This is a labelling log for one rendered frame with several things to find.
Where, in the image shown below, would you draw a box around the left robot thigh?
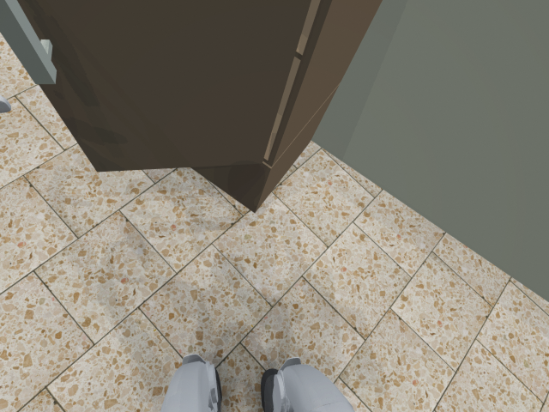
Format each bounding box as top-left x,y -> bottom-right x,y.
160,361 -> 218,412

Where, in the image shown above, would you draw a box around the cupboard door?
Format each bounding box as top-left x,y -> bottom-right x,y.
17,0 -> 311,172

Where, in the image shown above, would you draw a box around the robot thigh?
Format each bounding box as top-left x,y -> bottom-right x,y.
160,361 -> 218,412
274,364 -> 355,412

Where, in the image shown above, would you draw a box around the handle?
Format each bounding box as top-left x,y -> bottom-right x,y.
0,0 -> 57,84

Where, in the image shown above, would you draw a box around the right robot thigh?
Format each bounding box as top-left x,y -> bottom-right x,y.
274,364 -> 355,412

